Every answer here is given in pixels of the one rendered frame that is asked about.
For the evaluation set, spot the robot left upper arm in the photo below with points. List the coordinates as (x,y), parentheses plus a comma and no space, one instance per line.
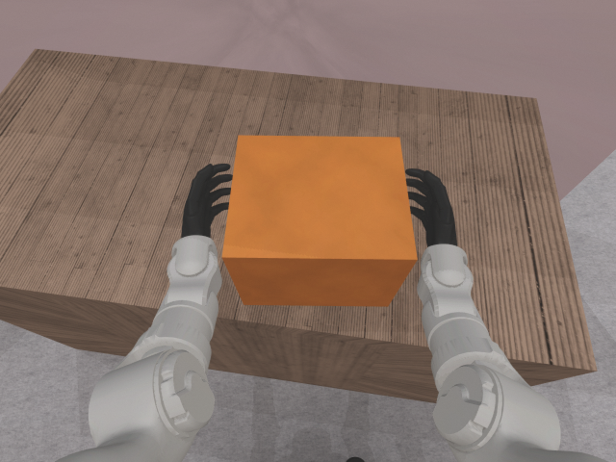
(148,411)

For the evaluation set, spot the robot right upper arm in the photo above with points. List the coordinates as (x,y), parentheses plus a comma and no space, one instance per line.
(486,416)

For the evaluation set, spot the right robot forearm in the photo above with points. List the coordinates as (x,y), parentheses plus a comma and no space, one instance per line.
(454,330)

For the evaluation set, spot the robot right hand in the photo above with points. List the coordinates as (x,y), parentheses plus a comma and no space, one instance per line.
(437,216)

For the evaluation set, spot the left robot forearm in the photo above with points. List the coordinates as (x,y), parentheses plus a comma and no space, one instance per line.
(187,316)

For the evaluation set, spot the robot left hand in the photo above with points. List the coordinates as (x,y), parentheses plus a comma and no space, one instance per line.
(198,212)

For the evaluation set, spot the pedestal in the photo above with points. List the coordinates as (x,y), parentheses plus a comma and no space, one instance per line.
(97,159)

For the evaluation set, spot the carton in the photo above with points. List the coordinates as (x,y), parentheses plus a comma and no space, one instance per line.
(318,221)

